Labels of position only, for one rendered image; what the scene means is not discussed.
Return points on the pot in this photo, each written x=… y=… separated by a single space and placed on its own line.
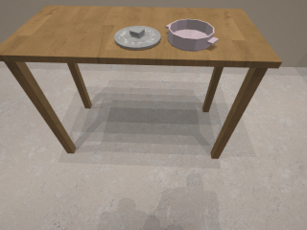
x=191 y=34

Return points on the table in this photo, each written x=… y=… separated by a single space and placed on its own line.
x=85 y=35

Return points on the lid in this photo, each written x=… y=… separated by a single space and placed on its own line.
x=147 y=40

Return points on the knob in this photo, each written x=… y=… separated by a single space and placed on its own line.
x=137 y=31

